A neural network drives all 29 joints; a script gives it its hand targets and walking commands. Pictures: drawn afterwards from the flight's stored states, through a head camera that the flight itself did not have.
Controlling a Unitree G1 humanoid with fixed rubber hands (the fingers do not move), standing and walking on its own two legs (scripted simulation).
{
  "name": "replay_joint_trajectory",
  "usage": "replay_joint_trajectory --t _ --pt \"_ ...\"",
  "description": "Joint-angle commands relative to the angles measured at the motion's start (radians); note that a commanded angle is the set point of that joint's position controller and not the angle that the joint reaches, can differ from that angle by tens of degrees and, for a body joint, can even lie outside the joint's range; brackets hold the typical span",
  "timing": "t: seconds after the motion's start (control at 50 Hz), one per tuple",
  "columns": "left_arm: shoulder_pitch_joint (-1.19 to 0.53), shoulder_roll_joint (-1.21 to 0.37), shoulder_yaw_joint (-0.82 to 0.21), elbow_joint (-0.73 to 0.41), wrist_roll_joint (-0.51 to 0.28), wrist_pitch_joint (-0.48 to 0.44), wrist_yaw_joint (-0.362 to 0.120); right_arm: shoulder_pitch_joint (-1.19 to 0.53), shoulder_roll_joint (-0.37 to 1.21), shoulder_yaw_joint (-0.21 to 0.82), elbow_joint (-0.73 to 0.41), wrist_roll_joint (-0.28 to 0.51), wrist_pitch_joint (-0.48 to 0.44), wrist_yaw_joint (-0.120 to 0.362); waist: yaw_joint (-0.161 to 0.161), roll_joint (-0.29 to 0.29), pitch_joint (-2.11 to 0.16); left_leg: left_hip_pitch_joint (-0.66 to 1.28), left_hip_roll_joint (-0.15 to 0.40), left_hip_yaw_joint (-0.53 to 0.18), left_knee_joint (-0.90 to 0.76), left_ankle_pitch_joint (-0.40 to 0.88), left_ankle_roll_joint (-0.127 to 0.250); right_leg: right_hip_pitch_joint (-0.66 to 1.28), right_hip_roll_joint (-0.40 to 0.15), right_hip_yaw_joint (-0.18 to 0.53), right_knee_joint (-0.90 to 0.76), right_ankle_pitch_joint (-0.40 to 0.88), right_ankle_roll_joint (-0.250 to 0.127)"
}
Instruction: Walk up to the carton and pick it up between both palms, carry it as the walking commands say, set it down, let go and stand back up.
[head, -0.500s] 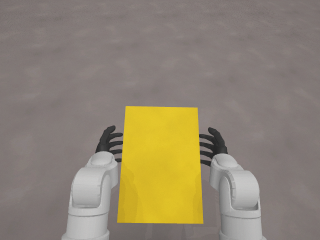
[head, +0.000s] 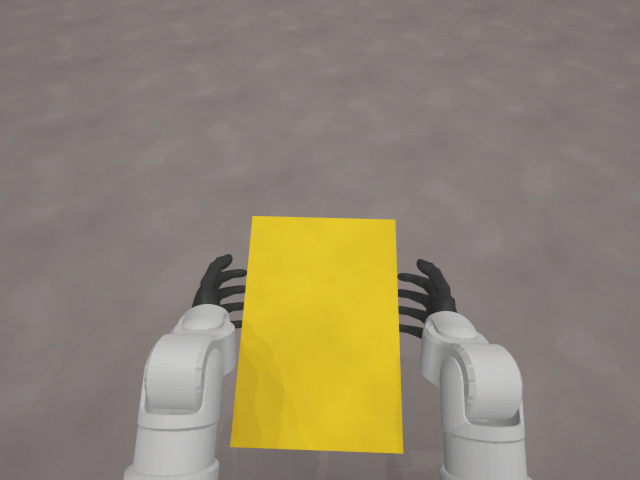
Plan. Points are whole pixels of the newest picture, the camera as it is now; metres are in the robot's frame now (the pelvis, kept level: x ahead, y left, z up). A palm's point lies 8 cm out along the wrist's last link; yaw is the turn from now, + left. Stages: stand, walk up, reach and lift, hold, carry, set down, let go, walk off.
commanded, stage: carry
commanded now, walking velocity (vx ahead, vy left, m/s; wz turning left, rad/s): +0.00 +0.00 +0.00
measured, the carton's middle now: (321, 333) +0.32 -0.01 +0.00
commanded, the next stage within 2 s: hold in 1.46 s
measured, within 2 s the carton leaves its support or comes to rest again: neither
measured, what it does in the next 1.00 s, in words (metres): steps on the spot: left foot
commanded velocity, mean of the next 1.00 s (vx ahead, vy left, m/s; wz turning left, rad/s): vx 0.00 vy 0.00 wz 0.00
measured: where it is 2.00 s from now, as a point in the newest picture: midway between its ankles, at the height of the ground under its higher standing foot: outside the picture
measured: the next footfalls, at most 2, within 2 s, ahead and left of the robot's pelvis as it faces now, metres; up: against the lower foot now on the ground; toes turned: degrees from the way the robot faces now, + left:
left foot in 0.02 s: +0.04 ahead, +0.12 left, +0.00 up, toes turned +4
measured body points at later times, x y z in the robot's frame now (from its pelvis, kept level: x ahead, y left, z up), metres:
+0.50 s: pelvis -0.02 -0.01 +0.00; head -0.04 -0.01 +0.45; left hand +0.27 +0.12 +0.09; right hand +0.27 -0.14 +0.10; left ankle +0.00 +0.11 -0.73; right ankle +0.07 -0.12 -0.73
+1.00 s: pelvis +0.00 +0.00 +0.00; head -0.01 +0.00 +0.45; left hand +0.29 +0.13 +0.09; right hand +0.29 -0.13 +0.09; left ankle +0.00 +0.11 -0.73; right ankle +0.07 -0.12 -0.73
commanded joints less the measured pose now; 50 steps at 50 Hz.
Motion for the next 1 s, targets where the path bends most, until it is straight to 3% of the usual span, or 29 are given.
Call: replay_joint_trajectory --t 0.0,0.02,0.04,0.06,0.18,0.36,0.6,0.98 --pt "-0.246 -0.99 -0.419 -0.083 -0.271 -0.023 -0.19 -0.348 1.006 0.494 -0.073 0.3 -0.029 0.216 0.054 -0.151 -0.305 0.155 0.029 -0.033 -0.231 0.155 0.01 0.18 -0.176 0.169 -0.156 0.039 -0.009" --pt "-0.25 -0.991 -0.44 -0.09 -0.278 -0.017 -0.192 -0.318 0.999 0.472 -0.054 0.28 -0.033 0.218 0.055 -0.037 -0.297 0.159 0.09 -0.128 -0.208 0.191 0.046 0.13 -0.129 0.131 -0.114 0.023 0.022" --pt "-0.289 -1.005 -0.462 -0.114 -0.293 -0.014 -0.197 -0.317 1.001 0.458 -0.055 0.275 -0.038 0.22 0.056 0.041 -0.289 0.112 0.114 -0.152 -0.235 0.14 0.07 0.143 -0.103 0.104 -0.096 -0.034 0.028" --pt "-0.321 -1.016 -0.472 -0.126 -0.303 -0.011 -0.2 -0.33 1.006 0.45 -0.055 0.274 -0.038 0.22 0.056 0.059 -0.272 0.078 0.121 -0.146 -0.257 0.083 0.076 0.146 -0.091 0.086 -0.086 -0.058 0.026" --pt "-0.363 -1.004 -0.485 -0.105 -0.338 0.01 -0.208 -0.318 0.99 0.404 -0.013 0.235 -0.02 0.208 0.055 -0.003 -0.197 0.002 0.08 -0.109 -0.239 -0.041 0.068 0.109 -0.081 0.107 -0.123 -0.161 0.018" --pt "-0.361 -1.013 -0.453 -0.089 -0.324 0.009 -0.204 -0.362 1.014 0.427 -0.029 0.253 -0.015 0.206 0.055 -0.046 -0.209 -0.015 0.065 -0.121 -0.219 -0.008 0.064 0.128 -0.085 0.122 -0.13 -0.168 0.02" --pt "-0.347 -1.02 -0.45 -0.096 -0.31 0.004 -0.204 -0.356 1.026 0.452 -0.052 0.263 -0.022 0.212 0.057 -0.05 -0.261 0.043 0.058 -0.106 -0.171 0.121 0.062 0.152 -0.098 0.132 -0.123 -0.063 0.01" --pt "-0.346 -1.019 -0.466 -0.093 -0.311 0.0 -0.213 -0.336 1.011 0.443 -0.049 0.247 -0.033 0.217 0.06 -0.031 -0.269 0.064 0.076 -0.108 -0.162 0.201 0.078 0.162 -0.084 0.1 -0.056 0.08 -0.003"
